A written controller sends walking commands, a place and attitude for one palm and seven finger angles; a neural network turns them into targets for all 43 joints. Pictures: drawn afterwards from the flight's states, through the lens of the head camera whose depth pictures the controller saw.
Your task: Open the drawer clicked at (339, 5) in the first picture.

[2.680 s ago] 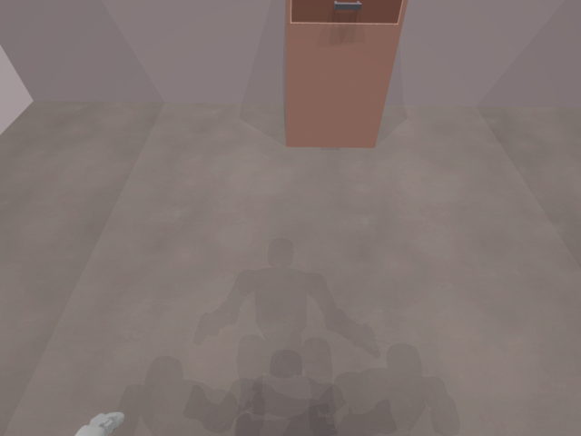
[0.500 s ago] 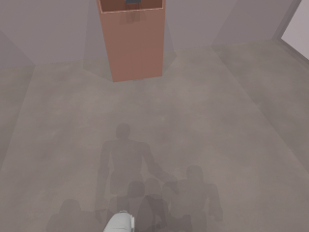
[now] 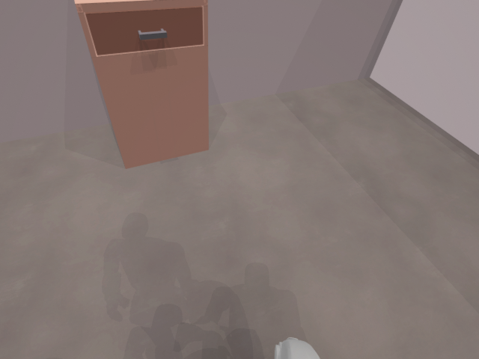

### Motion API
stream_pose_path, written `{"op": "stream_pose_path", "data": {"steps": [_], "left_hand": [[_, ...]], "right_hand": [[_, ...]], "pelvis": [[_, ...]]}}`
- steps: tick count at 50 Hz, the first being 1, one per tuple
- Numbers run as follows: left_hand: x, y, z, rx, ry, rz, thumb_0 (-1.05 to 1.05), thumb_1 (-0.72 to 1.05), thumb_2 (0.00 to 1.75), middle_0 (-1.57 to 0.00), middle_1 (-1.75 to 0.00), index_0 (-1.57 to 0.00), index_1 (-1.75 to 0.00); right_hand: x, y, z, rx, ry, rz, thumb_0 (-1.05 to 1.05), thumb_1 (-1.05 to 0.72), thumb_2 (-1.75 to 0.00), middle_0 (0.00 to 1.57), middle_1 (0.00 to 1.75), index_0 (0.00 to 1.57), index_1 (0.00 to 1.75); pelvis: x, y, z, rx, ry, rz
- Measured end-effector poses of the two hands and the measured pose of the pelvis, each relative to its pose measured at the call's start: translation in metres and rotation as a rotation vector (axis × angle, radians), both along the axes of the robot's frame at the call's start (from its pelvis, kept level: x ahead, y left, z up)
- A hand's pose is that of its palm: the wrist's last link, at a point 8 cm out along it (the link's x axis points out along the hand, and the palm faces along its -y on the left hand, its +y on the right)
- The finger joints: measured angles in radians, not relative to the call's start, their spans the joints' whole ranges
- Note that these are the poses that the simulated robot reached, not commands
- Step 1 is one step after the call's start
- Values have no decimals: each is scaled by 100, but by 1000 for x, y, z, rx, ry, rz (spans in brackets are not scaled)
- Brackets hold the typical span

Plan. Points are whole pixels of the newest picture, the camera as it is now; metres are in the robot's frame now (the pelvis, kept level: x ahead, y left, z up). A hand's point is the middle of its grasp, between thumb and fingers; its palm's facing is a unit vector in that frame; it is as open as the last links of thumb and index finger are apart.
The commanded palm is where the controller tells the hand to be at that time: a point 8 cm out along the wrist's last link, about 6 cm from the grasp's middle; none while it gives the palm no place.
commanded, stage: walk to a spot facing it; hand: left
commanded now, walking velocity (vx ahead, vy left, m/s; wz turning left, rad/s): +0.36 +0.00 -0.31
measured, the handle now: (152, 33) +1.30 +0.44 -0.03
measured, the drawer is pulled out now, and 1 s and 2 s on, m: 0.00 0.00 0.00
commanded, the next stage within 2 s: turn to face it in 1.24 s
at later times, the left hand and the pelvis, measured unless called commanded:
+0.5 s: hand (199, 272) +0.34 +0.10 -0.18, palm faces -0.07 -0.98 -0.19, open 7.1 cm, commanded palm none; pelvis +0.22 -0.06 -0.01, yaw -7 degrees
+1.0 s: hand (189, 228) +0.46 +0.15 -0.18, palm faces -0.11 -0.98 -0.16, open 7.4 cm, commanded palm none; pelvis +0.44 -0.03 +0.00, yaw -11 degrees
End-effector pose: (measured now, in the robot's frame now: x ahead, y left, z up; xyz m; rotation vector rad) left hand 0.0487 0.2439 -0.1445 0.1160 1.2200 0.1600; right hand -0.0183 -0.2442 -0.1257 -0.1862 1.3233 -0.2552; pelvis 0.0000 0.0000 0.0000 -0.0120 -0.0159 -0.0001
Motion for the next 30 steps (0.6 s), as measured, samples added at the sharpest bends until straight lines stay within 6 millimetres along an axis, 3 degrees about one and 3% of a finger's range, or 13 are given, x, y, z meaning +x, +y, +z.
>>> {"op": "stream_pose_path", "data": {"steps": [5, 10, 15, 18, 20, 22, 25, 30], "left_hand": [[62, -11, 0, -16, 11, -75, 0, 91, 90, -19, -30, -19, -30], [129, -38, -6, -39, 32, -171, 0, 91, 90, -19, -30, -19, -30], [211, -79, -13, -54, -4, -260, 0, 91, 90, -19, -30, -20, -30], [255, -100, -20, -51, -70, -267, 0, 91, 90, -20, -30, -20, -30], [270, -107, -20, -50, -96, -241, 0, 91, 90, -20, -30, -20, -30], [274, -107, -17, -43, -89, -203, 0, 91, 90, -20, -30, -20, -30], [286, -91, -4, 17, -97, -149, -4, 95, 90, -20, -30, -20, -30], [288, -73, 3, 61, 12, -157, -3, 94, 90, -20, -30, -20, -30]], "right_hand": [[-23, 21, -3, 43, 121, -101, 0, -92, -90, 19, 30, 19, 30], [-32, 47, -5, 112, 234, -194, 0, -91, -90, 19, 30, 19, 30], [-26, 64, -9, 189, 358, -276, 0, -91, -90, 20, 30, 20, 30], [-7, 60, -17, 232, 417, -304, 0, -91, -90, 20, 30, 20, 30], [20, 48, -22, 236, 406, -297, 1, -91, -90, 20, 30, 20, 30], [61, 29, -27, 216, 343, -275, 1, -91, -90, 20, 30, 20, 30], [140, -3, -31, 169, 196, -215, 1, -91, -90, 20, 30, 20, 30], [267, -46, -25, 83, -46, -142, 2, -94, -90, 20, 30, 20, 30]], "pelvis": [[40, 1, 0, 4, 6, -42], [84, -8, -4, 3, 11, -79], [134, -26, -15, -4, 24, -108], [168, -45, -27, 1, 22, -120], [185, -54, -28, 0, 9, -121], [202, -59, -23, -3, -1, -121], [225, -64, -15, -9, 0, -123], [265, -62, -7, -12, 8, -127]]}}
